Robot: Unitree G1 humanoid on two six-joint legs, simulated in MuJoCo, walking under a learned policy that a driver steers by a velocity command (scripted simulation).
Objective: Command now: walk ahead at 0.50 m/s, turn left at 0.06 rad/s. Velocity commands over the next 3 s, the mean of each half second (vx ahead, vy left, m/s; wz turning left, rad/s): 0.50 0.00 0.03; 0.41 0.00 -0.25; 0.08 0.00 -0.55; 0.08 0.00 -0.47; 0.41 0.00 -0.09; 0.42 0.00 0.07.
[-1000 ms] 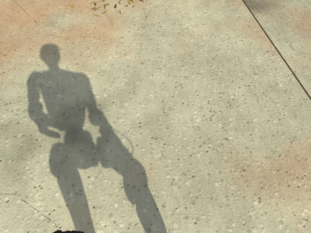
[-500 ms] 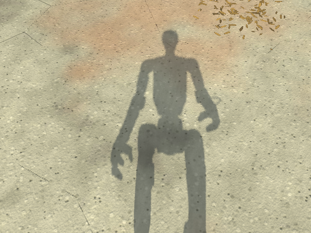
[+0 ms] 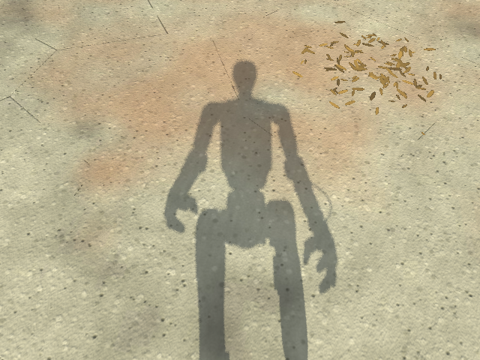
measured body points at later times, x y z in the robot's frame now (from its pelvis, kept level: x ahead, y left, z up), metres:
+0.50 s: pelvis +0.28 -0.04 +0.00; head +0.30 -0.05 +0.45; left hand +0.24 +0.20 -0.14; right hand +0.40 -0.29 -0.13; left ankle +0.42 +0.11 -0.68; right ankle +0.23 -0.11 -0.74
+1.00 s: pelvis +0.53 +0.01 +0.00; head +0.57 +0.01 +0.45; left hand +0.66 +0.25 -0.14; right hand +0.51 -0.25 -0.13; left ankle +0.52 +0.08 -0.74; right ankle +0.60 -0.14 -0.68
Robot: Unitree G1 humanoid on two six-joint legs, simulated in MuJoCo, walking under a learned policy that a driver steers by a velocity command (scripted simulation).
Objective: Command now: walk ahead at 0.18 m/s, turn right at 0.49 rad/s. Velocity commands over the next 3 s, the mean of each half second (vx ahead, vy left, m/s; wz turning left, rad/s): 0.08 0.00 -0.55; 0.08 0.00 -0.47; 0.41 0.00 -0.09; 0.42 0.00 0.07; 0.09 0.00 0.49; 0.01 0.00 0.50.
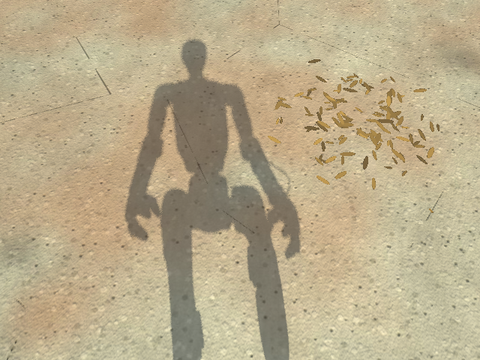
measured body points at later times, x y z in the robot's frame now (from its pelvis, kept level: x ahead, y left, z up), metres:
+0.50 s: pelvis +0.08 -0.02 -0.01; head +0.11 -0.04 +0.44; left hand +0.24 +0.23 -0.13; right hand +0.13 -0.30 -0.14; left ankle +0.13 +0.14 -0.70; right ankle +0.13 -0.09 -0.75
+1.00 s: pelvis +0.10 +0.00 +0.00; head +0.12 +0.01 +0.45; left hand +0.34 +0.18 -0.13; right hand +0.01 -0.26 -0.11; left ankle +0.13 +0.11 -0.75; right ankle +0.02 -0.10 -0.70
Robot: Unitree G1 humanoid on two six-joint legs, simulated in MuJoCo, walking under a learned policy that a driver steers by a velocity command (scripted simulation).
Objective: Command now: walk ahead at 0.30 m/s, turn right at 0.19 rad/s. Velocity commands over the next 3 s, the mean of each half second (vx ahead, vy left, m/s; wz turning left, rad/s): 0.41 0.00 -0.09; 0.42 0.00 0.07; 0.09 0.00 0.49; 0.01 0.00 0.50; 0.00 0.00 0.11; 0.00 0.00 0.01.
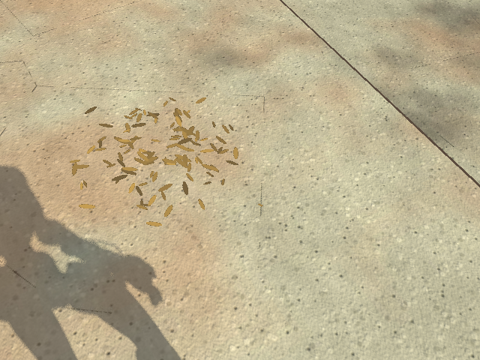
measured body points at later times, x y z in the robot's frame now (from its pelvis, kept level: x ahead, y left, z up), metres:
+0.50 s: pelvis +0.19 -0.01 -0.02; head +0.22 -0.01 +0.43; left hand +0.14 +0.25 -0.16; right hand +0.38 -0.26 -0.12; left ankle +0.34 +0.09 -0.73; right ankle +0.01 -0.12 -0.75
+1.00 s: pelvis +0.45 +0.01 -0.01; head +0.49 +0.01 +0.44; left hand +0.63 +0.23 -0.13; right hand +0.41 -0.24 -0.15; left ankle +0.35 +0.08 -0.75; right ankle +0.61 -0.10 -0.72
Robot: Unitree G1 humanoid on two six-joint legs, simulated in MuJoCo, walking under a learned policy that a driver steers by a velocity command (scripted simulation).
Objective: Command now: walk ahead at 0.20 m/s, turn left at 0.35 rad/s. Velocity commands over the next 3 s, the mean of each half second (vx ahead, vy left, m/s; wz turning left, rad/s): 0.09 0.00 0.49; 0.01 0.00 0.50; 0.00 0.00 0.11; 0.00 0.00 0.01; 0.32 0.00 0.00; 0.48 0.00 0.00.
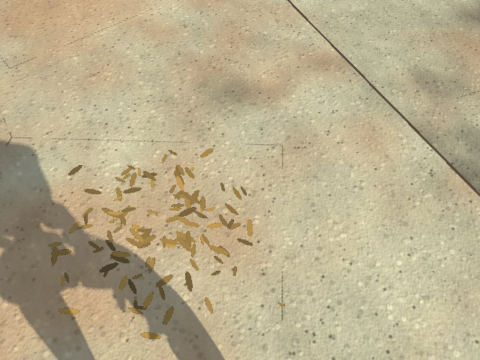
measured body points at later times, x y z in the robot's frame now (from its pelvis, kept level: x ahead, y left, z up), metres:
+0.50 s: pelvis +0.07 +0.00 -0.01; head +0.08 +0.03 +0.44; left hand +0.09 +0.29 -0.15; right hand +0.26 -0.22 -0.12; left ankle +0.04 +0.09 -0.74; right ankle +0.16 -0.09 -0.74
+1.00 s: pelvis +0.08 +0.00 +0.00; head +0.11 +0.00 +0.44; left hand +0.05 +0.29 -0.11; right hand +0.32 -0.18 -0.13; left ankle +0.04 +0.09 -0.74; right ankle +0.13 -0.09 -0.74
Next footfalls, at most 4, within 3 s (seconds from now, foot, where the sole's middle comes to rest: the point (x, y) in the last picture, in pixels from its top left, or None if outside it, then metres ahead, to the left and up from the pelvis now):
0.04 right None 0.20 -0.09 -0.77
0.50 left None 0.08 0.11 -0.77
0.98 right None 0.16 -0.07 -0.77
1.28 left None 0.02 0.09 -0.77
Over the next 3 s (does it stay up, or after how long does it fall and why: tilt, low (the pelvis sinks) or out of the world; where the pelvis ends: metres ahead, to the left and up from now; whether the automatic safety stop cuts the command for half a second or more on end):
stays up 0.44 0.22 0.01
